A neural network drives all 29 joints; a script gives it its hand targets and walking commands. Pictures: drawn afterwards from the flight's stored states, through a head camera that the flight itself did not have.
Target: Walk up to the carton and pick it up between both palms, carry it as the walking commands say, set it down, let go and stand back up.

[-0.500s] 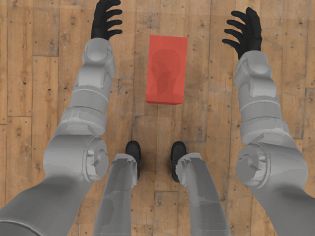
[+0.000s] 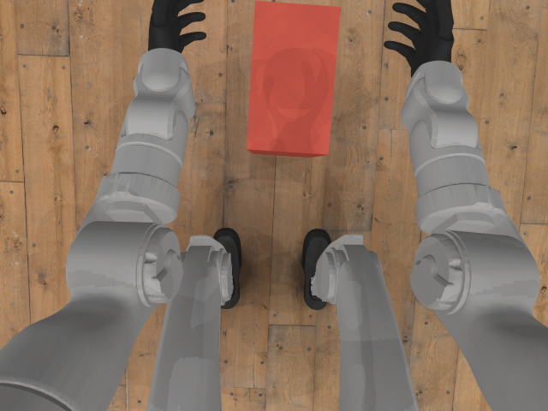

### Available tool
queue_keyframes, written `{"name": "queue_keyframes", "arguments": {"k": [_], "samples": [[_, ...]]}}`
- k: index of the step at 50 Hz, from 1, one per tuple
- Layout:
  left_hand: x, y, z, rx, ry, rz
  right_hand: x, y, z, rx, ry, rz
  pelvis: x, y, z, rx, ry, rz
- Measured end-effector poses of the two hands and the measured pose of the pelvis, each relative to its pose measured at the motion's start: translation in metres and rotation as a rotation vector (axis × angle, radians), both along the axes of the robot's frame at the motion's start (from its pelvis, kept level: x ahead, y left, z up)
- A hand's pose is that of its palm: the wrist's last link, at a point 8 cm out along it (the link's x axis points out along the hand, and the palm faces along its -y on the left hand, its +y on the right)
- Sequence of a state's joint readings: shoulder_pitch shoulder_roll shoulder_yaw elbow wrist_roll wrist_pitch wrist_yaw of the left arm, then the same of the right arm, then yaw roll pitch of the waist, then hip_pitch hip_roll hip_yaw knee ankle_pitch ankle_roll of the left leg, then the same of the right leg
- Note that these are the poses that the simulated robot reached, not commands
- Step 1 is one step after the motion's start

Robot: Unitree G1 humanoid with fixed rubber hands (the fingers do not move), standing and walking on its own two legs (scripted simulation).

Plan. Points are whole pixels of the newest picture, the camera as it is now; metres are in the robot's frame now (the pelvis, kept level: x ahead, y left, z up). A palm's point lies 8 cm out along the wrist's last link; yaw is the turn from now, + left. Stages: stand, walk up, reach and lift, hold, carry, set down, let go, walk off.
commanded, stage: reach and lift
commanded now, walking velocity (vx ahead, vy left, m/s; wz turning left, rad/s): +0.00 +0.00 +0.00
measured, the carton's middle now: (288, 94) +0.53 -0.03 -0.44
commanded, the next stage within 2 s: none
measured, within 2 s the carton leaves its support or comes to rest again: neither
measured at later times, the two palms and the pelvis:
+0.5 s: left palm (201, 80) +0.53 +0.12 -0.29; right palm (381, 89) +0.51 -0.17 -0.29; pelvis -0.03 +0.00 -0.13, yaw +0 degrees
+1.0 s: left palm (207, 88) +0.53 +0.12 -0.35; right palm (371, 98) +0.51 -0.18 -0.36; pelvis -0.03 +0.01 -0.19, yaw -1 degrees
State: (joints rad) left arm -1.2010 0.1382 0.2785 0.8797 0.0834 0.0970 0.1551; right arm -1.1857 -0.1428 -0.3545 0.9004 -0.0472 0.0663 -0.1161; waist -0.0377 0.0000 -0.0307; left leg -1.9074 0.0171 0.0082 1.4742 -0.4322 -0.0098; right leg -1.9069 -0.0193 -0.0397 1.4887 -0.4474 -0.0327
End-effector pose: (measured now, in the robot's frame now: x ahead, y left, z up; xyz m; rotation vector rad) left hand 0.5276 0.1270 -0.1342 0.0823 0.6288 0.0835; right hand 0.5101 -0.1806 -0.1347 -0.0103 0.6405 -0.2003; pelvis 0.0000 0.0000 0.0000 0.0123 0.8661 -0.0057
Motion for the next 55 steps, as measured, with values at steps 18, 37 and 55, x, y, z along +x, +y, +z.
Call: {"name": "queue_keyframes", "arguments": {"k": [18, 37, 55], "samples": [[0.001, -0.007, -0.103, -0.011, 0.042, -0.02, 0.0, 0.002, -0.103, 0.011, 0.036, 0.006, -0.022, 0.003, -0.097, 0.003, -0.083, -0.008], [-0.005, -0.005, -0.223, -0.015, 0.088, -0.05, -0.008, 0.006, -0.223, 0.014, 0.096, 0.027, -0.031, 0.007, -0.176, -0.007, -0.22, -0.004], [0.0, -0.008, -0.213, -0.026, 0.079, -0.049, -0.002, 0.003, -0.213, 0.03, 0.076, 0.018, -0.035, 0.007, -0.184, -0.004, -0.257, -0.009]]}}
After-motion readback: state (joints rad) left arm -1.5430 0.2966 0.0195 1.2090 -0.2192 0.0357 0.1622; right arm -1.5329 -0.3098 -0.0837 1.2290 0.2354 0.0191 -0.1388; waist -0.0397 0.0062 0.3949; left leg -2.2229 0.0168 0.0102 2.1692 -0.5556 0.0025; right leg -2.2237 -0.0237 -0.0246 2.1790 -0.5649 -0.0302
